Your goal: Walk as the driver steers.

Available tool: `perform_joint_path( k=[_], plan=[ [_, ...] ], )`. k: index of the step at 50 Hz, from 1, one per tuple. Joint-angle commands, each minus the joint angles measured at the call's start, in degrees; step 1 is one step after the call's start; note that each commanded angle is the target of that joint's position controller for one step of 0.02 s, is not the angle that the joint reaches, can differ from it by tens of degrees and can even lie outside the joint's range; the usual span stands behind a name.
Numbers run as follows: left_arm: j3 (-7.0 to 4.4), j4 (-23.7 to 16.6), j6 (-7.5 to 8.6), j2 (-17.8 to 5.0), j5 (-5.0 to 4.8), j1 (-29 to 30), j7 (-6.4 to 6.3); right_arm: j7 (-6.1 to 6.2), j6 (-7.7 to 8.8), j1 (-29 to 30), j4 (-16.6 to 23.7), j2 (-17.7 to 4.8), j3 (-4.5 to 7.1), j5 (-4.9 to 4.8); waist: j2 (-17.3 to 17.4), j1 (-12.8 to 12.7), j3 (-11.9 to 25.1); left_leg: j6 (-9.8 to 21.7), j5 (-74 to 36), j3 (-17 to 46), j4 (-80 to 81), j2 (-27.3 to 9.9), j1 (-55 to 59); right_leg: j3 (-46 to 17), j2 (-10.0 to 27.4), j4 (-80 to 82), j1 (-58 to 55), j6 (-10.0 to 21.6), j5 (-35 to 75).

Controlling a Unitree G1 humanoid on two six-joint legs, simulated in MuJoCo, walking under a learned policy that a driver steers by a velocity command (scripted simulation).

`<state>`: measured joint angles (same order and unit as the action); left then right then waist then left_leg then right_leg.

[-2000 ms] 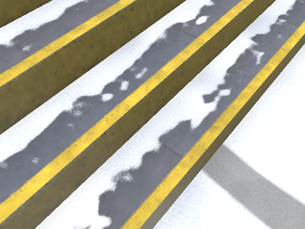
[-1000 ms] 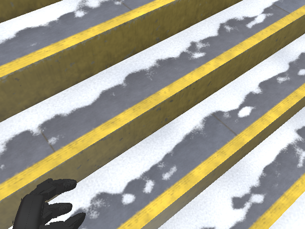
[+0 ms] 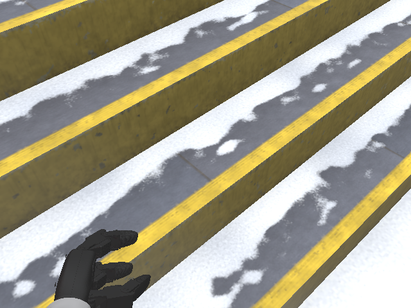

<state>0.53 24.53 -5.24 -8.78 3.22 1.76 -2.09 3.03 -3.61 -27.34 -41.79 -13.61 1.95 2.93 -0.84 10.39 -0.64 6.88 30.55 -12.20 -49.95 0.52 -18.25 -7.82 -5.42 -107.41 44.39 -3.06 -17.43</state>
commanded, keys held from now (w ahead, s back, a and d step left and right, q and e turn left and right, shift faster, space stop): w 1.00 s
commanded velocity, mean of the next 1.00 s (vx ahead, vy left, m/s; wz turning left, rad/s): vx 0.45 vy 0.00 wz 0.00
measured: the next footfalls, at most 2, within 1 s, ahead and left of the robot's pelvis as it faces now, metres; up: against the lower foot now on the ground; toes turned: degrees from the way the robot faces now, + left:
right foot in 0.14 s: -0.02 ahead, -0.17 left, +0.00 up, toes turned -1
left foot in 0.70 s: +0.35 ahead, +0.07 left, +0.18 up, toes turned +7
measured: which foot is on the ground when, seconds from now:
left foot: down 0.00-0.14, up 0.16-0.68, down 0.70-1.00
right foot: up 0.00-0.12, down 0.14-0.74, up 0.76-1.00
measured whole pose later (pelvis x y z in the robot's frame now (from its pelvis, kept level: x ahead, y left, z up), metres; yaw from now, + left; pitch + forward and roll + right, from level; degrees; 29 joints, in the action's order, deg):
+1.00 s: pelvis +0.30 +0.00 +0.19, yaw +1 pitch +1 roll +1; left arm -0.9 39.3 1.5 -8.9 2.0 -4.6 -0.4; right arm 1.0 5.3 -24.0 -61.9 -8.8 2.1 0.9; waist -3.0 -0.1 0.1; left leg 5.7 23.6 -8.6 -45.3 2.3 -23.0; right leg -6.6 -1.4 -100.8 57.1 6.9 -8.0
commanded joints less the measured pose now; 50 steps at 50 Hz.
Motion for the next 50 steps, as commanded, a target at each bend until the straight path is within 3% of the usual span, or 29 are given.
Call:
perform_joint_path(
  k=[1, 3, 5, 6, 7, 8, 9, 10, 13, 16, 18, 24, 25, 26, 30, 32, 33, 34, 35, 36, 37, 38, 39, 40, 42, 43, 44, 47, 50],
  plan=[
    [-6.71, -8.1, 0.35, -16.9, -2.18, 9.6, 1.67, 2.64, 3.93, 8.7, 8.6, -15.1, 3.87, 0.77, -6.4, -4.2, -6.3, 11.0, 23.9, 46.0, 39.5, -25.6, -1.9, -0.8, 8.7, 26.3, 1.3, -0.7, 3.0],
    [-3.7, -5.6, 0.31, -7.8, -4.49, 7.0, 2.84, 1.97, 3.0, 5.8, 5.5, -13.0, 3.75, 0.68, -0.9, -2.6, -4.9, 6.3, 14.8, 30.0, 36.4, -17.5, -6.1, 9.8, 9.0, 50.5, -16.4, 0.4, -13.2],
    [-2.76, -1.8, 0.8, -4.6, -4.92, -0.7, 3.09, 0.5, 1.45, 3.4, 3.0, -11.2, 3.56, -0.06, 5.8, -3.1, -4.1, 4.3, 10.5, 20.6, 32.7, -14.5, -9.3, 15.8, 5.1, 67.5, -32.5, 3.8, -21.1],
    [-2.94, 2.6, 1.6, -3.8, -4.35, -10.3, 2.85, -0.28, 0.9, 3.2, 2.1, -8.4, 2.83, -0.15, 3.4, -6.5, -2.1, 3.2, 9.4, 16.3, 25.5, -11.0, -9.3, 18.3, 2.3, 77.2, -39.9, 5.3, -12.7],
    [-4.59, 7.5, 3.87, -5.8, -7.26, -15.7, 3.39, 0.41, 2.75, 6.2, 2.8, -3.2, 1.35, -4.1, -4.2, -10.2, -3.7, 0.1, 5.2, 10.1, 7.4, -4.6, -14.0, 12.8, 3.6, 78.5, -40.9, 5.4, -6.8],
    [-5.22, 10.0, 5.7, -11.7, -5.96, -27.1, 3.33, 0.3, 4.7, 10.2, 6.1, 2.4, -0.3, -4.45, -18.0, -12.6, -1.6, -4.8, 5.4, 4.6, -19.0, 2.4, -35.6, -18.1, 19.0, 82.3, -48.2, 14.0, -9.4],
    [-6.27, 11.5, 8.19, -15.0, -5.74, -32.5, 3.45, -0.32, 6.8, 14.4, 7.3, -0.5, 1.0, -5.08, -13.6, -16.4, -2.4, -4.7, 1.8, 21.4, -33.8, 1.9, -42.8, -42.9, 28.9, 97.7, -43.8, 23.6, -20.4],
    [-5.75, 13.1, 9.52, -13.4, -4.97, -28.9, 3.36, -0.93, 7.32, 16.0, 7.8, -2.2, 1.79, -6.3, -6.3, -12.1, -8.1, -3.9, -5.4, 24.6, -38.2, -0.1, -50.0, -39.2, 29.6, 100.0, -43.0, 21.9, -31.3],
    [-4.22, 12.3, 10.33, -8.2, -3.57, -16.8, 2.65, -0.9, 6.9, 12.7, 4.7, -3.8, 2.16, -3.96, -3.7, -6.6, -6.0, -4.2, -21.5, 22.6, -35.8, -2.8, -43.7, -18.0, 20.8, 96.7, -36.6, 11.7, -15.7],
    [-3.55, 17.5, 10.45, -7.0, -2.56, -21.4, 2.91, -2.36, 6.34, 9.4, 2.3, -0.2, 1.27, -3.42, -1.7, -6.5, -3.5, -5.1, -26.6, 18.2, -47.0, -1.9, -39.8, -7.9, 16.7, 95.7, -30.5, 13.0, -7.5],
    [-2.74, 22.3, 10.02, -5.5, -2.67, -28.3, 3.1, -1.98, 5.73, 11.5, 3.0, 2.7, 0.09, -4.19, -2.6, -8.8, -5.0, -5.1, -21.7, 17.9, -59.4, -1.4, -48.1, -7.7, 17.6, 95.6, -32.9, 15.3, -10.0],
    [-0.84, 30.2, 8.03, -3.6, -2.09, -39.1, 1.52, -2.93, 6.78, 20.3, 6.9, 4.9, -2.87, -4.21, -3.4, -13.1, -7.2, -6.1, -15.0, 18.1, -71.8, -2.3, -69.2, -7.6, 19.9, 92.8, -45.8, 15.6, -4.6],
    [-2.08, 30.4, 9.73, -8.8, -0.37, -38.1, 2.17, -2.34, 5.2, 31.1, 11.4, 2.7, -1.89, 1.94, -0.8, -13.0, -8.1, -4.5, -9.3, 8.3, -67.9, -1.6, -65.0, -4.6, 17.5, 95.2, -39.6, 15.3, -4.8],
    [-1.99, 31.4, 10.62, -7.9, -0.28, -39.5, 2.14, -2.15, 4.47, 34.2, 12.6, 3.3, -1.93, 2.05, -2.6, -14.5, -9.0, -4.2, -6.7, 7.0, -68.8, -2.4, -66.5, -6.4, 18.0, 95.4, -40.0, 16.2, -2.5],
    [-1.56, 36.2, 10.47, -5.9, -1.34, -42.4, -0.29, -2.25, 4.15, 38.8, 18.0, 6.6, -4.05, -1.19, -7.6, -14.1, -10.3, -1.6, 2.4, 9.0, -56.5, -6.4, -70.8, -4.4, 19.6, 100.7, -47.9, 14.7, 1.9],
    [-1.96, 36.7, 9.8, -6.0, -1.63, -41.6, -1.9, -2.86, 4.34, 41.0, 19.9, 7.8, -4.74, -0.57, -4.5, -13.1, -9.1, 0.7, 2.5, 13.2, -47.4, -8.4, -62.9, -3.7, 22.1, 104.5, -49.5, 14.1, 14.2],
    [-2.12, 34.6, 8.96, -8.2, -2.89, -38.2, -1.28, -3.49, 3.96, 36.2, 17.9, 7.2, -5.42, -1.99, -0.5, -11.4, -6.6, 1.7, 1.4, 4.2, -31.1, -6.1, -46.2, 3.5, 20.2, 109.6, -44.0, 14.2, 24.2],
    [-1.87, 32.0, 8.82, -8.1, -3.7, -33.5, -0.71, -3.47, 4.39, 33.6, 15.4, 8.2, -5.37, -2.53, -1.9, -9.6, -3.1, 3.4, -0.1, 3.6, -23.3, -2.1, -26.1, 7.7, 18.4, 103.8, -36.8, 13.0, 57.4],
    [-2.14, 31.9, 9.15, -11.2, -4.01, -36.3, 0.2, -3.52, 4.37, 22.2, 10.9, 6.4, -3.62, -3.15, -7.0, -6.4, 8.3, 3.1, 1.5, -4.9, -27.7, 6.0, -8.5, 10.1, 20.0, 93.7, -36.1, 14.7, 93.0],
    [-2.97, 31.7, 10.06, -13.8, -4.12, -34.3, 0.99, -2.72, 4.13, 9.5, 6.8, 3.3, -1.87, -2.87, -11.1, 0.2, 14.1, 4.5, -1.4, 0.6, -22.6, 6.5, 3.6, 11.0, 20.0, 78.6, -35.8, 13.2, 105.9],
    [-3.21, 28.5, 10.78, -13.3, -7.22, -31.8, 2.36, -1.71, 4.85, 2.2, 4.2, -2.9, 0.76, -2.23, -1.6, 3.5, 19.8, 8.9, 5.9, 24.5, -12.2, -2.4, 18.0, 9.5, 13.1, 58.6, -20.5, 8.8, 91.3],
    [-3.79, 26.4, 11.5, -12.4, -5.56, -26.5, 4.38, -0.71, 3.98, -2.3, 1.9, -9.8, 2.92, -0.89, 12.3, 4.4, 24.0, 13.9, 6.8, 55.7, 13.6, -15.7, 19.2, 5.9, 1.9, 32.9, -15.7, 6.6, 28.1],
    [-4.92, 24.1, 11.42, -10.9, -2.14, -22.8, 4.99, -0.31, 3.57, 3.4, 0.6, -10.1, 3.07, -1.0, 11.5, 0.2, 22.7, 12.5, 4.8, 70.3, 25.7, -17.3, 14.1, -2.7, -0.8, 14.9, -10.6, 7.1, 9.9],
    [-3.98, 20.9, 10.42, -6.6, -1.38, -21.5, 4.94, -0.63, 4.18, 9.6, -1.1, -8.5, 2.86, -1.25, 5.0, -4.9, 14.7, 10.2, 13.2, 64.7, 25.5, -17.4, 6.4, -2.7, 2.0, 10.1, -5.7, 7.9, 10.7],
    [-2.43, 18.2, 8.68, -1.4, -0.41, -19.5, 3.47, -0.71, 5.85, 12.9, -7.1, -0.3, 1.31, -1.45, -1.4, -10.5, -0.9, 5.6, 12.6, 48.1, 20.8, -14.6, -10.8, 0.3, 5.8, 11.7, -1.4, 10.3, 13.2],
    [-1.62, 17.4, 7.71, 0.9, -0.64, -20.5, 3.09, -1.05, 6.78, 12.8, -9.5, 5.0, -0.12, -1.11, -0.2, -12.9, -2.3, 3.2, 8.9, 41.3, 19.7, -12.6, -15.1, -0.5, 5.9, 11.5, -1.4, 10.8, 13.5],
    [-1.23, 17.7, 6.92, 1.9, -1.38, -21.9, 2.75, -1.33, 7.85, 12.8, -11.4, 7.2, -0.69, -0.98, 1.7, -14.4, -3.0, 2.1, 6.0, 35.8, 20.3, -11.6, -16.4, -1.4, 5.5, 11.1, 0.1, 10.9, 12.8],
    [-0.44, 16.0, 6.02, 3.9, -1.64, -17.6, 1.56, -1.95, 10.28, 6.8, -16.7, 6.0, -0.56, -1.83, 6.8, -14.4, -4.6, 3.3, -3.6, 28.4, 27.3, -10.8, -10.0, 0.0, 3.7, -1.4, 15.1, 10.4, 7.6],
    [-0.3, 11.2, 6.89, 0.3, -0.1, -8.4, 1.8, -2.73, 11.12, 9.3, -17.1, 3.1, -0.2, -2.52, 0.5, -15.9, -5.7, 0.4, -6.4, 20.0, 33.6, -7.6, -11.5, 1.8, 6.2, 14.0, 15.8, 9.4, 11.9]
  ],
)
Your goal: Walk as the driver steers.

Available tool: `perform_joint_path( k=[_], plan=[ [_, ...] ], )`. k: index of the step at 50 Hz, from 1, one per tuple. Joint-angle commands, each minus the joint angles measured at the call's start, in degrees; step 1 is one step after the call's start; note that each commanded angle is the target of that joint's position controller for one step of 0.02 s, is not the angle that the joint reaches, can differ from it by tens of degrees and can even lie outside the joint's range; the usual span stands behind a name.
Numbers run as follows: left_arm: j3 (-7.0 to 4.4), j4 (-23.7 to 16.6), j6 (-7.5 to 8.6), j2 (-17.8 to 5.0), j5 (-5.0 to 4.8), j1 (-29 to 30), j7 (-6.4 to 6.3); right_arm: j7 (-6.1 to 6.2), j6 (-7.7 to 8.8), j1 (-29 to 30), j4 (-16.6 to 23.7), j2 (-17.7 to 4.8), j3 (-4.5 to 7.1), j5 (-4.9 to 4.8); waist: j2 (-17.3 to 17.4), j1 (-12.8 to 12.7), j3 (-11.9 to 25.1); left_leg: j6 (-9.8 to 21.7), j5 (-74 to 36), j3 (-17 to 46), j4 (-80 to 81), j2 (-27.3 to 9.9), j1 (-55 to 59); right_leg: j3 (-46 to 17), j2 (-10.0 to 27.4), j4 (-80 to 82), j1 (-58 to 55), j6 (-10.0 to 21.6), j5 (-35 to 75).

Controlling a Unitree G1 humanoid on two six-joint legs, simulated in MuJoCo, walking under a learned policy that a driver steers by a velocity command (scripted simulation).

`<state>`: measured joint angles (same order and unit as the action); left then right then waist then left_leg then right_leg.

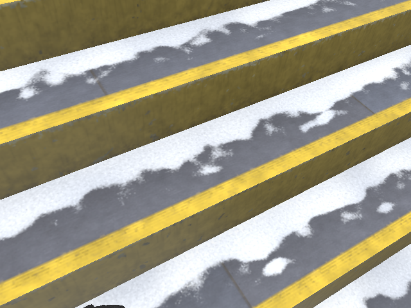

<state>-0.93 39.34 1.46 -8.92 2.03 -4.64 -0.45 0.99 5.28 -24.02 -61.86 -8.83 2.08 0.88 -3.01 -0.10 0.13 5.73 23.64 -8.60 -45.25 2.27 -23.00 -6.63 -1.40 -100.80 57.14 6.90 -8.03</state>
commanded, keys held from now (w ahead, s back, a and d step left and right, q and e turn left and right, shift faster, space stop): w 1.00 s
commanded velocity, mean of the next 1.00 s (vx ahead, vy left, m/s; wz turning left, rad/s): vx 0.50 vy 0.00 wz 0.00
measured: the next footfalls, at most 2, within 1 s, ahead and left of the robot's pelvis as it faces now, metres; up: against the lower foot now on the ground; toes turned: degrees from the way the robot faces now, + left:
right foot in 0.38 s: +0.53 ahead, -0.10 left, +0.18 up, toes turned -7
left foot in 0.92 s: +0.73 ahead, +0.07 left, +0.36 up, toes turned +9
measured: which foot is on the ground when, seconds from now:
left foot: down 0.00-0.38, up 0.40-0.90, down 0.92-1.00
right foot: up 0.00-0.36, down 0.38-0.96, up 0.98-1.00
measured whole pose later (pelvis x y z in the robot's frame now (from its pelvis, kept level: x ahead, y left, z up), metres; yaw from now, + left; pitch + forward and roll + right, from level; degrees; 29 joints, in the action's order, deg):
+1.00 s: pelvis +0.62 +0.01 +0.27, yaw +3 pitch +1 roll +3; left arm -2.4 56.7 6.2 -5.5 0.4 -29.6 0.4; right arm 1.8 0.7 -4.1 -43.6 -3.1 -1.3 0.3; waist -0.3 -1.4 1.1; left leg 9.3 32.3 -12.4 -73.8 2.0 -43.7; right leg 0.8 3.1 -56.1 16.9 5.8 -2.8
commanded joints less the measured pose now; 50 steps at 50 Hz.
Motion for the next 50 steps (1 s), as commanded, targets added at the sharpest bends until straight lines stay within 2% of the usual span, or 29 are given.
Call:
perform_joint_path(
  k=[1, 4, 7, 11, 14, 16, 17, 18, 19, 20, 21, 22, 23, 24, 25, 27, 28, 31, 34, 36, 38, 39, 41, 43, 45, 47, 48, 49, 50],
  plan=[
    [0.69, -4.3, 0.38, -2.6, 0.68, 0.3, 0.9, -0.32, 2.32, 5.6, 4.1, -2.8, -0.11, -0.74, 1.1, -4.2, -6.3, 2.8, -3.4, 14.2, 32.2, -9.0, -6.9, 5.1, 2.4, 16.4, -0.8, -2.0, 7.3],
    [0.25, -0.8, -0.09, 0.6, -0.6, -2.0, 1.43, 1.37, 2.21, -7.4, 1.8, -3.1, 0.34, -0.44, 5.9, 0.0, -1.0, 7.5, -16.1, 17.0, 30.7, -11.9, 15.1, 10.4, 4.6, 6.9, 9.7, -2.5, 6.2],
    [0.05, -3.8, -0.06, 2.4, 0.99, 7.6, 1.18, 1.65, 2.5, -14.8, 2.6, -3.7, 1.1, 2.02, 5.4, 4.3, -3.6, 9.3, -20.6, 21.7, 29.3, -16.4, 33.4, 9.6, 5.4, -7.1, 30.9, -2.1, -7.0],
    [1.44, -10.7, 0.86, 4.5, 0.19, 21.0, 0.57, 1.01, 2.36, -18.4, 2.3, -2.2, 0.56, 2.83, 6.9, 6.1, -10.2, 6.9, -20.2, 19.4, 33.0, -19.3, 39.7, 9.9, 6.3, -17.1, 48.0, 0.4, -22.5],
    [3.68, -15.8, -0.45, 5.0, -1.19, 26.1, 2.36, 2.39, 0.47, -21.3, -0.7, -0.9, -0.47, -0.44, 8.7, 7.5, -10.3, 6.7, -34.3, 12.4, 47.9, -15.6, 28.0, 21.1, 7.3, 5.2, 27.0, 1.7, -23.2],
    [4.39, -12.8, -1.07, 7.0, -3.34, 19.0, 3.29, 2.9, -0.32, -15.0, 2.1, -0.6, -1.7, -2.48, 2.8, 3.7, -2.9, 5.1, -70.5, 5.1, 47.4, -12.7, 15.3, 26.3, 2.3, 25.4, -10.2, 4.0, -9.5],
    [2.95, -9.6, -0.93, 4.4, -4.2, 7.5, 2.31, 1.93, 0.71, -14.1, 3.8, -7.7, -0.3, -2.13, 12.0, -1.8, 5.4, 5.8, -102.9, 5.3, 35.1, -15.6, 14.6, 25.8, -2.4, 27.9, -27.9, 4.4, -10.6],
    [0.96, -5.5, -1.03, 0.9, -3.87, -8.3, 1.48, 1.08, 2.36, -12.1, 4.8, -14.1, 1.57, -3.02, 16.7, -9.3, 15.5, 4.2, -113.0, 7.5, 23.1, -18.0, 18.2, 19.6, -2.9, 32.4, -42.2, 5.1, -4.3],
    [-1.24, -2.5, -1.46, -4.4, -2.28, -17.3, 1.09, -0.49, 4.08, -6.7, 6.0, -17.9, 3.12, -4.41, 17.4, -15.1, 21.2, 2.2, -109.8, 6.7, 9.7, -16.2, 20.9, 15.1, -3.1, 43.8, -50.3, 5.5, -3.3],
    [-3.79, 1.3, -0.11, -10.4, -1.2, -22.5, 0.14, -2.02, 5.63, -9.1, 8.1, -13.0, 2.57, -5.49, 8.3, -13.8, 25.1, -1.0, -80.8, 9.8, -13.6, -8.1, -0.3, -8.1, 8.4, 54.5, -67.3, 11.3, -7.3],
    [-5.54, 1.4, -0.02, -16.2, -0.64, -21.3, 0.34, -3.1, 6.27, -10.0, 10.0, -10.2, 2.54, -4.61, -5.7, -11.5, 33.9, -3.2, -10.1, 14.1, -43.8, 4.7, -4.2, -35.2, 24.5, 67.8, -71.5, 16.0, 19.4],
    [-6.09, 1.9, -0.9, -15.5, -0.73, -14.6, -0.13, -3.32, 6.04, -6.4, 11.6, -7.6, 3.08, -2.52, -1.2, -8.3, 36.1, -2.2, -15.3, 21.3, -61.7, 3.8, -7.7, -41.3, 21.8, 76.4, -64.5, 14.2, 3.3],
    [-5.38, 4.1, -0.2, -12.2, -0.63, -8.6, -0.06, -2.78, 4.57, -2.1, 15.0, -4.1, 2.35, -1.62, 4.9, -3.5, 26.7, -2.1, -20.5, 16.9, -65.9, 0.0, -12.2, -35.4, 20.5, 79.0, -54.6, 12.6, -19.9],
    [-4.09, 7.1, 0.59, -6.5, -0.87, -7.2, -0.35, -1.85, 3.72, 3.3, 17.9, -2.1, 1.91, 0.76, 8.5, -1.8, 15.4, -0.9, -21.7, 13.9, -65.6, -2.4, -17.8, -28.3, 18.7, 77.8, -45.9, 9.7, -31.1],
    [-2.53, 11.1, 1.69, -0.8, -0.19, -8.5, -0.3, -1.46, 3.4, 6.4, 20.5, 1.5, 0.41, 1.87, 6.8, -0.1, 7.7, 0.7, -20.3, 14.3, -70.6, -2.4, -22.6, -22.7, 17.4, 77.8, -37.5, 9.3, -27.9],
    [-0.53, 16.4, 3.1, 5.0, 1.74, -12.4, -0.14, -0.87, 1.24, 9.3, 24.0, 7.2, -2.11, 1.04, 5.4, 3.4, 1.3, 3.3, -20.6, 15.9, -80.0, -1.9, -29.5, -14.1, 16.5, 79.7, -28.7, 6.4, -20.4],
    [-0.16, 17.2, 3.99, 5.0, 1.81, -14.5, -0.04, -0.3, 0.74, 10.1, 24.7, 9.2, -3.08, 0.23, 5.5, 4.0, 0.5, 3.9, -19.9, 17.3, -80.5, -2.4, -32.7, -9.4, 16.1, 79.8, -28.3, 5.0, -13.8],
    [0.62, 18.7, 6.56, 2.4, 0.88, -15.8, 2.16, 0.8, -1.15, 12.6, 24.3, 7.7, -3.55, -1.38, 4.8, 4.4, -2.2, 2.9, -15.6, 13.1, -83.9, 0.0, -40.7, -0.2, 15.0, 84.3, -26.7, 3.9, -3.6],
    [0.24, 21.2, 7.87, -2.0, -0.39, -19.8, 2.98, 2.36, -2.25, 21.6, 28.5, 9.5, -4.7, -1.03, 2.9, 3.7, -4.6, 3.8, -9.6, 11.6, -94.1, 0.2, -55.9, 1.2, 13.7, 87.3, -33.3, 3.1, -9.7],
    [0.63, 22.5, 7.33, -1.1, -0.37, -23.6, 2.74, 2.0, -2.55, 28.2, 31.9, 10.1, -5.85, -0.24, 5.2, 3.3, -5.8, 3.9, -11.9, 8.8, -82.9, -2.3, -56.9, 5.3, 11.1, 89.0, -35.1, -1.0, -13.1],
    [0.95, 23.2, 7.14, -0.1, -1.43, -27.0, 0.79, 1.0, -3.19, 32.8, 33.4, 8.9, -5.73, 0.14, 3.4, 1.2, -4.1, 2.1, -15.6, 3.1, -72.3, -5.0, -51.6, 4.8, 11.0, 93.4, -36.0, 0.3, -8.2],
    [0.23, 22.9, 6.75, -2.3, -1.75, -29.3, -0.3, 0.42, -3.62, 33.1, 33.3, 7.6, -5.6, -0.62, 1.1, -0.9, -2.5, 1.8, -12.6, -1.1, -65.8, -5.5, -49.4, 4.7, 11.6, 97.6, -40.2, 2.4, -3.7],
    [-0.5, 23.8, 6.0, -3.3, -2.62, -32.8, -2.7, 0.12, -3.86, 36.8, 33.9, 9.6, -6.25, -0.53, -2.0, -2.8, 0.5, 2.9, -4.1, 0.4, -53.2, -7.7, -43.8, 6.0, 13.2, 99.5, -53.0, 4.4, 13.8],
    [-0.32, 21.2, 5.33, -2.9, -2.43, -29.9, -3.47, 0.08, -4.17, 28.4, 28.3, 10.6, -6.19, -2.4, -1.7, 0.2, 5.2, 4.7, 2.5, -5.0, -39.3, -3.6, -25.3, 14.2, 12.5, 93.9, -53.5, 4.9, 46.1],
    [-1.32, 18.7, 5.56, -6.8, -2.37, -30.9, -2.92, 0.45, -4.18, 21.8, 25.0, 7.1, -4.51, -3.16, -7.9, 2.5, 10.0, 4.3, 12.1, -8.9, -29.1, 4.1, -12.3, 13.9, 15.6, 82.3, -58.1, 6.8, 88.6],
    [-2.67, 15.6, 6.69, -10.4, -2.77, -25.8, -0.92, 0.6, -3.51, 7.4, 20.9, -0.4, -1.41, 0.02, -15.1, 9.2, 16.7, 7.4, 10.6, 6.1, -16.6, 1.5, 3.6, 12.9, 16.0, 59.7, -54.9, 4.6, 84.6],
    [-3.06, 10.7, 7.04, -7.2, -3.24, -24.0, 1.06, 1.56, -4.03, 2.0, 18.6, -6.0, 0.56, 0.43, 1.4, 9.7, 15.4, 13.1, 31.3, 36.9, 0.9, -10.5, 11.8, 12.8, 6.9, 40.4, -30.5, 1.3, 59.3],
    [-4.27, 8.5, 6.68, -5.2, -2.08, -15.2, 2.47, 2.07, -5.34, 1.0, 17.2, -10.8, 3.17, 0.08, 12.4, 12.9, 13.2, 14.8, 42.6, 68.3, 32.1, -17.8, 12.8, 6.0, -2.8, 13.1, -16.4, -0.5, 4.4],
    [-3.58, 4.6, 6.24, 0.1, 1.16, -15.4, 2.93, 1.66, -4.35, 9.5, 16.3, -10.0, 3.27, -0.74, 7.5, 5.9, 8.4, 11.6, 40.3, 68.1, 33.5, -20.0, 7.1, -4.8, -1.6, -5.2, -8.8, -0.8, 3.9]
  ],
)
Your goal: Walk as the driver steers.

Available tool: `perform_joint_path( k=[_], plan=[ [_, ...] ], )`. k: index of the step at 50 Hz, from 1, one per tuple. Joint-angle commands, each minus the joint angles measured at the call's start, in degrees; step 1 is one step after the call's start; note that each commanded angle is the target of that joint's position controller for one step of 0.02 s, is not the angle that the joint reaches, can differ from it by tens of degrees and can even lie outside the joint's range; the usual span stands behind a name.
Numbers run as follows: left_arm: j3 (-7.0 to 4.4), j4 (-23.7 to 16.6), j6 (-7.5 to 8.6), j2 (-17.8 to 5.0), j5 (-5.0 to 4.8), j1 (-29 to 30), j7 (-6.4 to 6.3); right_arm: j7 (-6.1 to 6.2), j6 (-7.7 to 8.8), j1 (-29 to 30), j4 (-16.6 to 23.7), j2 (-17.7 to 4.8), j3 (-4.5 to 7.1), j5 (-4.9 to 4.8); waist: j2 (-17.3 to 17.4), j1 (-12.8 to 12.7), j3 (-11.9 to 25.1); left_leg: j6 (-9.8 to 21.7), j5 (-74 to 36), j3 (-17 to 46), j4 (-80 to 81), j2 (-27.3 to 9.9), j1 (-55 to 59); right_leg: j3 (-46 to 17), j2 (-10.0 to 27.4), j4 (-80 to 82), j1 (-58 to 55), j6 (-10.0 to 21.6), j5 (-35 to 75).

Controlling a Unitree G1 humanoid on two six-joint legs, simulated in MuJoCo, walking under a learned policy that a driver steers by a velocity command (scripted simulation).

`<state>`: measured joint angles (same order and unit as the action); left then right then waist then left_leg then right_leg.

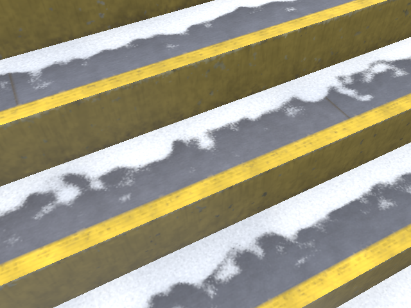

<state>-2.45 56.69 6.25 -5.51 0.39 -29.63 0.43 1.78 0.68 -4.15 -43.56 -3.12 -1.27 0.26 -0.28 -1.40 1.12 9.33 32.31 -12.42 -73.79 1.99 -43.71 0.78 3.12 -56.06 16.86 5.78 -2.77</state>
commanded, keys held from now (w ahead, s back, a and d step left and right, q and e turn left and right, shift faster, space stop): w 0.04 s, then w+q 0.52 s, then q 0.18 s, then e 0.26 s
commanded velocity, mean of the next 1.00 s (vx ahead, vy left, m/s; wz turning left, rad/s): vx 0.38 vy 0.00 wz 0.31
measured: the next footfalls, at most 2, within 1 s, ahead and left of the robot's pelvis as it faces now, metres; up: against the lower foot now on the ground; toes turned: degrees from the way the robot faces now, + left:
right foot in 0.50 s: +0.51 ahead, -0.11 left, +0.18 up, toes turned +6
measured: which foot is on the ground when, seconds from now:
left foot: down 0.00-0.52, up 0.54-1.00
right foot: up 0.00-0.48, down 0.50-1.00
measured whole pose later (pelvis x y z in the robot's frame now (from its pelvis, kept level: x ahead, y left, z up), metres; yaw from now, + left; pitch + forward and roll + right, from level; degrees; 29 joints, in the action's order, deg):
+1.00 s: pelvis +0.49 +0.01 +0.31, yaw +19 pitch +7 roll -2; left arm 2.8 66.5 5.1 -3.1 6.8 -25.6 4.4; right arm -3.6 -2.0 5.6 -48.2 -6.5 -3.7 2.2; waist 1.7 -3.8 7.6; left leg 10.0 13.3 2.3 -108.9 -7.3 -78.3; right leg 13.4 1.7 -17.0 10.4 0.7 -12.9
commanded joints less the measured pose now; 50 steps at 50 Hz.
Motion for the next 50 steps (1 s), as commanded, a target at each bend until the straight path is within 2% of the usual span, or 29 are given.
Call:
perform_joint_path(
  k=[1, 3, 4, 6, 7, 8, 10, 13, 17, 19, 20, 21, 22, 24, 25, 26, 27, 28, 29, 30, 32, 33, 37, 38, 40, 43, 47, 49, 50],
  plan=[
    [-0.79, -15.2, 0.71, -0.8, 3.39, 9.5, 1.73, 0.59, 1.15, -7.4, -4.3, -11.5, 5.4, -0.22, 0.7, 2.0, -0.9, 6.1, 28.5, 60.7, 56.2, -18.5, 17.7, -8.4, -4.3, -54.6, 34.9, 0.7, -0.8],
    [0.36, -18.0, -0.09, 0.8, 2.39, 12.2, 0.47, 0.12, 3.36, -9.7, -10.7, -2.6, 3.3, 1.97, -3.7, -2.1, -6.5, 2.4, 7.0, 39.7, 49.5, -14.8, 11.2, -8.0, -2.9, -55.3, 39.6, 1.9, 0.1],
    [2.39, -12.2, -2.78, -0.9, -1.23, 15.4, 2.87, -4.91, 3.18, -10.5, -13.2, 1.4, 0.05, 6.07, -2.0, 3.0, -5.9, 2.7, -2.3, 37.4, 47.0, -12.3, 12.3, -22.6, -6.0, -58.1, 50.3, 10.9, 9.3],
    [2.63, -12.9, -2.69, -1.7, 1.81, 14.7, 2.78, -6.75, 3.25, -14.4, -16.4, -0.7, 0.09, 6.08, -2.6, -1.4, -2.0, 1.3, -10.1, 30.7, 48.3, -9.5, 16.9, -18.2, -6.4, -54.4, 57.7, 13.8, 8.6],
    [2.41, -14.3, -2.39, -4.0, 2.3, 17.0, 2.49, -7.51, 3.16, -14.3, -16.3, -2.6, 0.26, 6.63, -1.4, -2.6, 2.1, 0.7, -15.3, 25.6, 49.6, -7.9, 17.8, -14.9, -6.5, -50.6, 56.1, 13.3, 8.6],
    [1.58, -14.4, -2.09, -7.3, 1.62, 19.0, 2.38, -7.92, 3.48, -10.2, -14.2, -5.6, 1.02, 5.31, 1.3, -3.4, 4.8, 0.9, -19.0, 19.5, 52.0, -6.4, 15.1, -8.5, -5.7, -47.0, 51.6, 11.1, 6.6],
    [1.82, -13.5, -2.76, -7.5, 1.85, 22.3, 2.71, -8.03, 4.38, -13.6, -15.2, -6.1, 0.33, 5.57, 3.5, -2.7, 5.8, 0.7, -24.0, 20.7, 53.1, -6.0, 15.0, -3.1, -3.5, -53.4, 53.1, 7.3, 7.5],
    [4.91, -14.8, -3.74, -3.1, 2.94, 31.6, 2.69, -6.84, 4.3, -34.3, -23.0, -3.7, -1.06, 6.92, 4.9, 4.4, 3.1, 4.1, -23.9, 29.3, 50.7, -10.1, 37.7, -3.9, -1.8, -71.6, 78.0, 7.9, -6.9],
    [7.32, -18.8, -2.93, -3.3, 2.2, 43.9, 1.91, -6.36, 3.88, -38.0, -26.9, -2.6, -1.9, 9.51, 3.5, 6.0, -2.5, 4.2, -22.0, 31.3, 52.7, -12.5, 45.3, -3.2, 2.5, -65.0, 90.1, 9.5, -15.6],
    [7.35, -23.4, -4.28, -4.2, 1.89, 56.0, 1.65, -7.31, 4.35, -39.2, -28.0, -3.8, -1.47, 9.46, 3.7, 8.8, -2.5, 5.1, -25.3, 31.2, 60.4, -12.0, 31.7, 2.7, 4.6, -45.3, 75.1, 8.5, -6.4],
    [8.52, -27.0, -6.34, -1.0, 2.75, 64.1, 2.38, -9.19, 3.86, -33.0, -25.6, -5.1, -1.03, 7.96, 5.4, 7.1, -2.3, 6.3, -28.0, 28.1, 73.0, -13.7, 14.0, 4.7, 4.7, -35.8, 52.6, 7.8, -9.0],
    [8.65, -26.6, -7.51, 0.4, 3.35, 62.7, 3.68, -9.62, 4.55, -28.5, -23.2, -5.0, -1.21, 5.23, 6.4, 4.7, -0.9, 7.3, -40.3, 24.9, 73.9, -12.8, 2.7, 9.6, 2.1, -33.8, 34.5, 5.9, -8.9],
    [7.95, -25.8, -7.91, -0.9, 2.78, 57.6, 4.97, -10.25, 6.23, -27.9, -22.4, -9.0, -0.69, 3.42, 12.2, 0.9, 1.9, 9.1, -73.1, 23.9, 69.6, -14.2, 4.7, 11.6, -2.4, -34.2, 25.2, 3.5, -8.9],
    [5.51, -20.8, -8.58, -8.5, 2.32, 45.6, 4.4, -10.17, 8.48, -27.2, -20.8, -15.8, 1.38, 0.27, 11.4, -2.6, 6.8, 5.4, -109.6, 20.9, 56.8, -14.4, 32.0, 12.2, -8.1, -10.1, 24.1, 0.7, -13.9],
    [3.61, -18.9, -8.17, -11.9, 2.52, 38.0, 3.1, -10.43, 8.49, -27.5, -21.9, -16.8, 2.58, 1.62, 13.1, -4.2, 11.5, 3.1, -114.1, 20.7, 47.8, -14.3, 34.5, 8.4, -8.6, -2.7, 13.7, 2.5, -14.7],
    [3.4, -13.3, -7.71, -11.0, 1.85, 20.2, 2.59, -10.45, 8.62, -34.0, -23.5, -10.6, 1.91, 6.23, 0.0, -5.4, 30.8, 0.0, -96.0, 22.7, 27.3, -12.6, 20.3, -11.7, 2.3, -1.8, -18.2, 12.0, 12.8],
    [3.14, -8.2, -7.83, -13.2, 2.55, 5.8, 2.44, -11.89, 6.89, -37.8, -23.4, -5.6, 1.01, 7.84, -12.8, -8.2, 37.3, 0.5, -39.1, 25.2, 10.5, -0.4, 2.9, -44.6, 15.9, 22.5, -31.5, 21.0, -5.7],
    [1.1, -5.3, -6.9, -15.9, 3.49, 0.9, 1.91, -12.04, 5.45, -30.5, -25.5, -9.2, 3.67, 3.03, -13.6, -12.6, 22.6, -0.5, -38.8, 31.9, -27.1, 1.2, -3.6, -56.6, 18.1, 33.4, -13.1, 18.5, -31.0],
    [0.86, -3.0, -4.43, -17.0, 1.89, 7.7, 1.48, -11.17, 5.79, -26.0, -24.3, -7.2, 4.11, 1.37, -6.1, -8.1, 10.2, -1.7, -40.1, 30.0, -36.8, -0.6, -11.1, -47.9, 16.2, 32.4, -1.7, 14.1, -35.3],
    [1.05, -2.2, -3.32, -14.2, 1.34, 14.0, 1.48, -10.01, 6.17, -22.8, -23.3, -5.9, 4.05, 1.92, -1.7, -4.5, 10.7, -1.6, -36.1, 27.0, -43.3, -1.0, -12.2, -38.3, 17.4, 30.4, 1.4, 14.9, -23.0],
    [4.69, 0.3, -3.11, 0.1, 1.48, 22.6, 2.55, -8.46, 5.41, -13.7, -18.6, -4.5, 3.28, 1.83, 6.7, 1.2, 11.0, 2.1, -32.3, 26.4, -48.3, -3.1, -14.4, -23.9, 18.0, 30.0, 5.2, 12.0, 0.4],
    [5.71, 0.3, -2.34, 3.5, 1.51, 26.4, 2.52, -7.99, 4.19, -12.4, -17.1, -2.5, 2.85, 1.44, 5.1, 4.4, 9.9, 3.7, -29.4, 26.6, -44.3, -4.2, -14.6, -15.9, 15.3, 31.2, 7.9, 9.7, 7.3],
    [4.09, -0.7, 0.17, 0.0, 4.05, 27.9, 0.36, -8.29, 2.51, -8.9, -13.5, -1.9, 1.56, 0.73, 0.2, 7.8, 9.0, 2.3, -23.2, 18.4, -38.2, -6.3, -14.5, 8.3, 8.5, 37.2, 11.2, 6.8, 15.1],
    [3.78, -0.5, -0.04, -2.2, 5.29, 26.6, 0.73, -8.91, 2.82, -10.0, -14.7, -3.5, 1.89, 0.03, -3.7, 7.4, 8.4, 2.0, -20.4, 15.3, -46.5, -4.4, -11.7, 8.8, 7.0, 40.4, 12.8, 7.1, 17.9],
    [3.37, 2.7, -0.76, -4.6, 6.5, 18.2, 1.32, -8.6, 2.64, -4.2, -12.3, -6.6, 1.81, -0.17, 0.3, 3.5, 6.3, 1.9, -19.1, 19.1, -49.9, -2.7, -23.1, 5.8, 8.7, 40.6, 3.4, 8.1, 18.3],
    [3.1, 10.2, -1.91, -6.4, 7.91, 1.2, 2.08, -5.55, 1.67, 3.6, -7.1, -7.8, 0.44, 0.67, -1.2, -1.0, 4.1, 3.5, -13.7, 24.7, -59.8, -0.7, -51.5, -3.2, 15.3, 39.3, -23.8, 11.0, 20.9],
    [4.59, 7.3, -0.87, -2.2, 8.04, 8.7, 3.78, -4.72, -1.36, 12.0, -0.5, -8.1, -1.3, 1.45, 2.5, 2.1, 6.3, 2.3, -24.9, 16.4, -36.9, -10.5, -42.0, 3.5, 9.7, 43.7, -12.3, 6.0, 6.2],
    [5.09, 6.7, 0.34, -2.3, 6.12, 3.8, 3.8, -4.77, -3.16, 16.7, 0.4, -7.0, -2.06, 2.57, -3.9, -0.3, 6.2, -0.9, -25.7, 12.2, -30.3, -12.0, -33.3, 2.1, 9.3, 45.3, -5.8, 7.0, 11.9],
    [4.19, 5.3, 0.16, -4.7, 3.94, 6.5, 5.34, -5.96, -4.64, 20.6, 0.8, -7.1, -2.78, 2.37, -3.7, 0.3, 3.2, -2.0, -4.2, 9.2, -16.9, -10.4, -24.6, 3.9, 11.3, 49.2, 0.7, 7.1, 8.0]
  ],
)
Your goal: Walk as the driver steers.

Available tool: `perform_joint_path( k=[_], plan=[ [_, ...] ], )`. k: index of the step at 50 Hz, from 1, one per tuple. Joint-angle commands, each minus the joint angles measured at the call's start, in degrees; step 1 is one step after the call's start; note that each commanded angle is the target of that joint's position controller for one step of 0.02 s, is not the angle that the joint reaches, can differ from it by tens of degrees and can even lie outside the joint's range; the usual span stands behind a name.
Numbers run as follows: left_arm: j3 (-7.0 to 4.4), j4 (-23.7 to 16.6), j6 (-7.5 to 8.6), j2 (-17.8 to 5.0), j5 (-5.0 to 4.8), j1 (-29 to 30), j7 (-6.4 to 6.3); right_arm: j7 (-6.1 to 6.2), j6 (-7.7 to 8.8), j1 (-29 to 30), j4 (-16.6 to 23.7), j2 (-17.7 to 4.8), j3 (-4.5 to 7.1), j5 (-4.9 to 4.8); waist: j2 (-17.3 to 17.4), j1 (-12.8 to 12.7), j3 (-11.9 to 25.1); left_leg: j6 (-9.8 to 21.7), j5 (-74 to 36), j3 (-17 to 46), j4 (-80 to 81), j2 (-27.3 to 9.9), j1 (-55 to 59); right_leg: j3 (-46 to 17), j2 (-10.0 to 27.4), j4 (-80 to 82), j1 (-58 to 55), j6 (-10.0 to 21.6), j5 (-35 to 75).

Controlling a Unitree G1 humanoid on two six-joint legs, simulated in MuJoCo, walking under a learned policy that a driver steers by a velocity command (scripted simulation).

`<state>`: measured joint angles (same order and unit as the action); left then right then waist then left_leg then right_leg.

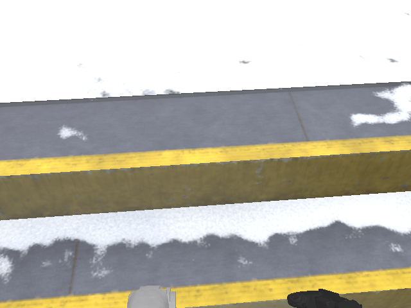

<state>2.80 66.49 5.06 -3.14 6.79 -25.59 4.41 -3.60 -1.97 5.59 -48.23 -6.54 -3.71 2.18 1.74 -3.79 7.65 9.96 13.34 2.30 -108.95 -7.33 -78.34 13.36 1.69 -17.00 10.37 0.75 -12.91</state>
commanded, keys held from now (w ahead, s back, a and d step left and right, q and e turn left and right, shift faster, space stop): e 0.78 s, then no key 0.22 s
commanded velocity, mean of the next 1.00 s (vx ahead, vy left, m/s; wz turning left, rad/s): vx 0.02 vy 0.00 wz -0.46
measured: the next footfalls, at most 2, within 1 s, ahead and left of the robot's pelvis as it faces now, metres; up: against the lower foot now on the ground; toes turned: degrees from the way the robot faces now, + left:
left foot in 0.08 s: +0.20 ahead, +0.15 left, +0.18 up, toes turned +4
right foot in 0.56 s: +0.06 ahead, -0.09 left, +0.20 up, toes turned -22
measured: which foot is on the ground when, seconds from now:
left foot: up 0.00-0.06, down 0.08-0.72, up 0.74-1.00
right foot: down 0.00-0.14, up 0.16-0.54, down 0.56-0.60, up 0.62-0.70, down 0.72-1.00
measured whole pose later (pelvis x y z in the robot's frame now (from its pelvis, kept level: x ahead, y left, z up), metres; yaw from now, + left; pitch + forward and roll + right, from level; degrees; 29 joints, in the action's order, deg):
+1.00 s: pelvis +0.12 +0.00 +0.01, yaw -29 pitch +4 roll +3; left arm -2.1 49.4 3.1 -16.7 1.6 -21.1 3.2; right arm -4.2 1.1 -6.9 -38.7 -10.7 -4.6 1.0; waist -2.8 3.6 5.8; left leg -2.1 36.7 -4.7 -92.5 -0.6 -53.4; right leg -3.8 5.2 -18.0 4.3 -0.3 -17.6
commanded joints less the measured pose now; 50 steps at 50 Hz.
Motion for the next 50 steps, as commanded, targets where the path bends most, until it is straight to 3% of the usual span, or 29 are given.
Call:
perform_joint_path(
  k=[1, 2, 4, 5, 6, 7, 8, 9, 10, 13, 16, 22, 28, 31, 32, 33, 35, 36, 37, 38, 39, 40, 41, 42, 43, 44, 47, 49, 50],
  plan=[
    [-1.08, -3.4, 1.28, -7.8, -3.26, -3.5, 2.14, -0.63, -2.4, 14.1, 5.4, -4.2, -0.22, 0.51, -7.9, -0.4, -2.7, -3.8, 22.2, -6.2, 21.7, 0.3, 13.4, -12.3, 14.5, 10.1, 8.0, 13.4, 15.4],
    [-1.63, -7.1, 1.76, -10.8, -3.82, -1.7, 2.08, -0.99, -0.98, 9.7, 5.4, -3.3, 0.6, 0.28, -14.3, 1.2, -1.3, -4.8, 16.3, -8.2, 22.4, 2.1, 23.7, -11.8, 15.2, 9.1, 6.5, 13.5, 25.3],
    [-3.08, -10.0, 2.59, -13.9, -5.31, 1.3, 1.8, -0.16, 1.83, 6.1, 4.1, -6.7, 2.68, -0.65, -10.4, 3.2, 1.8, -4.8, 21.4, -8.4, 36.6, 6.9, 29.3, -11.6, 15.1, 3.3, -4.1, 12.0, 38.7],
    [-3.78, -11.3, 2.89, -13.6, -6.05, 1.3, 1.14, 1.01, 3.03, 4.2, 4.5, -6.6, 2.93, -0.25, -8.5, 3.1, 4.4, -2.3, 6.5, -5.3, 40.1, 5.7, 36.4, -9.6, 13.9, -2.1, -4.9, 9.6, 50.5],
    [-3.35, -12.4, 4.15, -11.0, -5.2, -2.6, 0.84, 1.56, 3.64, 0.1, 5.6, -8.8, 2.81, -1.64, 0.4, 3.2, 12.3, 3.2, -10.6, 5.6, 38.4, 1.0, 53.2, -9.1, 7.6, -10.8, 11.2, 5.4, 53.0],
    [-3.69, -15.6, 4.31, -11.6, -6.55, 3.6, 0.55, 3.05, 3.3, -8.4, 5.5, -11.7, 3.87, 0.02, 2.8, 7.7, 14.5, 4.7, -2.4, 16.0, 51.3, -2.9, 62.9, -10.2, 2.9, -17.2, 20.7, 4.5, 34.2],
    [-3.45, -18.6, 3.77, -6.8, -6.53, 11.7, 0.68, 4.11, 3.25, -16.1, 3.8, -16.4, 5.37, 1.96, 11.5, 10.9, 12.6, 8.1, 9.6, 31.1, 68.2, -9.6, 65.9, -13.8, -1.1, -28.6, 32.8, 3.0, 1.9],
    [-3.75, -18.1, 2.46, -6.3, -6.68, 13.4, 0.39, 5.32, 4.23, -25.2, 2.0, -19.2, 7.25, 3.1, 15.1, 15.7, 13.1, 12.1, 16.3, 45.7, 78.7, -15.2, 68.0, -22.9, -1.8, -56.2, 40.8, 0.8, -5.3],
    [-4.53, -16.2, 2.05, -6.8, -6.88, 12.5, -0.34, 5.44, 5.61, -25.3, 0.0, -17.6, 7.33, 2.13, 15.8, 15.1, 10.4, 10.8, 20.5, 44.9, 79.6, -14.8, 61.3, -30.0, -1.6, -72.4, 44.2, 1.3, -0.4],
    [-3.59, -13.1, 0.75, -5.1, -5.63, 7.7, -1.78, 3.43, 7.27, -5.8, -1.0, -6.4, 5.7, -1.11, -2.8, 3.4, 1.5, 3.9, 18.2, 18.8, 74.3, -10.4, 43.3, -24.1, 1.5, -79.6, 42.6, 3.4, 5.7],
    [-3.69, -10.8, -1.34, -8.1, -5.5, 5.1, -0.44, 4.52, 7.95, 1.9, 1.1, -1.7, 4.55, -0.28, -1.4, 0.7, 3.5, 2.9, 7.9, 11.5, 78.0, -10.7, 40.0, -23.8, 1.8, -84.3, 38.9, 2.4, 6.8],
    [-5.4, -17.1, -1.12, -16.7, -3.61, 17.3, -0.19, 6.09, 10.15, -3.8, 0.3, -7.8, 5.17, 0.36, -1.1, 3.8, 1.6, 0.6, 11.0, -3.6, 76.8, -10.4, 48.6, -21.9, 2.8, -77.0, 39.1, 1.1, 6.5],
    [-5.43, -21.0, -1.98, -14.1, -1.86, 20.4, -1.51, 6.25, 11.79, -7.8, 1.4, -11.1, 5.12, 0.7, 0.1, 5.7, -2.4, -5.9, 17.8, -9.7, 71.1, -13.1, 52.5, -14.9, 7.2, -40.8, 26.9, -0.6, 2.9],
    [-8.19, -17.1, 2.06, -21.1, -6.16, 17.4, -0.89, 8.52, 8.63, -8.8, 5.0, -14.5, 6.06, -0.01, -12.1, 7.6, 0.2, -8.7, 15.1, -17.7, 52.5, -0.9, 55.2, -7.4, 0.1, -15.4, 12.2, 1.7, 25.7],
    [-9.5, -15.8, 3.4, -23.7, -7.01, 15.4, -1.08, 7.99, 7.96, -6.7, 7.8, -14.5, 6.47, 0.83, -16.7, 6.7, 2.7, -10.8, 15.8, -18.2, 43.0, 2.3, 42.6, -13.3, 3.7, -19.9, -2.7, 4.9, 43.7],
    [-8.03, -12.2, 3.65, -16.2, -3.66, 13.2, -0.69, 6.72, 7.39, 1.4, 7.0, -11.9, 4.72, 0.41, -4.0, 1.7, -8.8, -7.5, 20.8, -13.4, 45.0, -2.8, 45.2, -10.2, 0.9, 1.7, 5.0, 1.0, 38.5],
    [-7.08, -13.2, 2.83, -13.1, -3.09, 15.9, 0.3, 4.6, 3.06, -11.3, 1.9, -9.4, 2.58, -1.64, -2.5, 6.8, -10.4, -6.7, 8.2, -9.9, 43.4, -4.6, 50.2, -9.1, 2.2, 21.9, -2.9, 1.9, 44.1],
    [-7.62, -9.3, 2.94, -15.2, -3.2, 5.5, -0.38, 2.93, 0.51, -12.5, 3.0, -7.4, 1.19, -0.81, -3.1, 6.0, -7.2, -7.7, 6.7, -7.7, 32.4, -6.7, 51.7, -12.3, 6.4, 24.9, -6.1, 3.9, 54.5],
    [-10.4, -10.0, 3.73, -24.9, -2.33, -0.5, -1.23, 0.75, 0.14, -12.0, 7.9, -1.3, -0.58, 0.43, -11.3, 8.2, -0.5, -11.3, 19.1, -10.1, 14.3, -2.1, 34.6, -21.2, 15.0, 2.8, -20.1, 13.2, 100.8],
    [-11.91, -12.0, 4.51, -31.0, -3.39, -0.3, -0.21, 1.85, 0.73, -11.4, 9.6, -2.1, -0.45, -1.38, -18.5, 5.8, 7.8, -17.4, 38.2, -12.8, -3.7, 6.1, 16.0, -24.6, 23.4, -12.3, -37.8, 24.0, 121.6],
    [-11.24, -11.8, 5.13, -29.4, -2.82, -5.7, 0.82, 2.74, 1.74, -6.6, 10.7, -6.1, 0.5, -2.95, -17.4, 1.2, 12.4, -20.1, 43.6, -11.7, -19.0, 8.1, 7.0, -24.7, 24.1, -16.4, -43.0, 25.3, 120.4],
    [-10.69, -12.8, 4.69, -28.8, -1.65, -5.5, 0.7, 2.92, 3.53, -2.9, 11.6, -9.2, 1.52, -3.11, -15.7, -0.6, 8.8, -19.0, 43.3, -8.3, -25.6, 8.1, 2.5, -22.8, 21.4, -17.1, -37.7, 21.2, 101.9],
    [-9.26, -14.6, 3.55, -27.7, 0.06, -3.3, 0.11, 3.3, 4.72, 0.0, 12.0, -11.5, 2.4, -2.16, -10.7, -0.6, 4.8, -17.8, 38.0, -3.2, -29.1, 6.7, -2.6, -24.5, 21.2, -16.8, -32.9, 18.6, 79.9],
    [-9.56, -16.6, 1.93, -29.0, -1.46, 2.7, -0.6, 2.71, 5.14, -0.5, 13.6, -10.3, 1.95, -0.18, -13.2, 1.4, -0.3, -15.9, 32.8, 1.5, -20.6, 3.1, -6.1, -33.4, 27.7, -12.4, -29.3, 20.5, 60.3],
    [-8.92, -18.1, 0.02, -27.6, -1.36, 9.2, -0.53, 1.88, 5.61, 0.2, 14.5, -9.9, 1.29, 1.19, -9.2, 4.4, -7.1, -13.2, 29.2, 5.8, -14.3, 1.5, -7.1, -38.1, 29.7, -5.5, -21.0, 21.3, 46.5],
    [-7.42, -21.1, -1.0, -24.8, -0.73, 14.0, 0.08, 1.55, 6.54, -2.7, 12.9, -10.2, 1.19, 0.81, -3.2, 7.4, -7.5, -11.5, 27.6, 4.9, -14.3, 2.2, -1.1, -30.4, 25.4, -4.4, -13.3, 18.4, 45.2],
    [-7.56, -27.5, -0.35, -28.1, -6.27, 24.2, -1.87, -0.41, 4.2, -5.2, 16.0, -5.6, -0.44, -0.04, -3.3, 15.7, -2.7, -13.2, 27.5, -8.2, 13.1, 4.8, 37.4, -19.1, 14.8, 4.5, 15.1, 12.2, 46.1],
    [-9.03, -28.8, 0.32, -31.6, -6.55, 22.6, -2.36, -1.28, 3.49, -7.4, 16.0, -8.5, 0.36, -1.99, -10.8, 14.7, -1.9, -12.1, 19.0, -11.5, 22.5, 9.6, 42.2, -17.8, 13.2, 2.8, 10.5, 11.5, 54.1],
    [-9.19, -28.4, 0.58, -30.2, -6.49, 18.9, -1.92, -1.57, 3.75, -8.6, 14.9, -10.8, 0.8, -2.7, -11.5, 12.1, -1.6, -9.4, 19.6, -11.9, 31.6, 11.6, 39.1, -18.8, 13.1, -2.2, 2.9, 12.3, 63.8]
  ],
)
